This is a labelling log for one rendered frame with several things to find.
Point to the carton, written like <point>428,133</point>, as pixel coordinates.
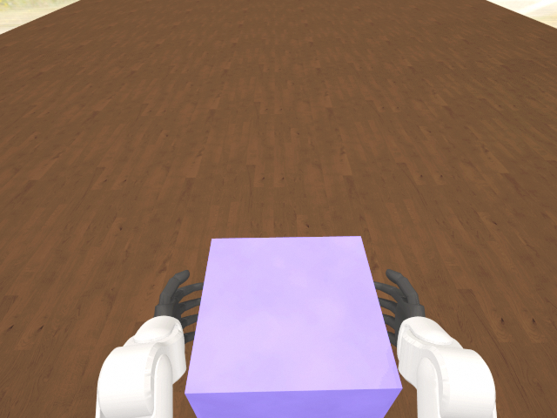
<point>290,328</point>

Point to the robot left forearm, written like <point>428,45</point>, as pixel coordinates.
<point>136,380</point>

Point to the robot left hand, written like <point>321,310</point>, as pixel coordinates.
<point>171,296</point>

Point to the robot right hand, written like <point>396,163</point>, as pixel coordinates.
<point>408,305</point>

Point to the robot right forearm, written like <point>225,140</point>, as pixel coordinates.
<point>451,382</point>

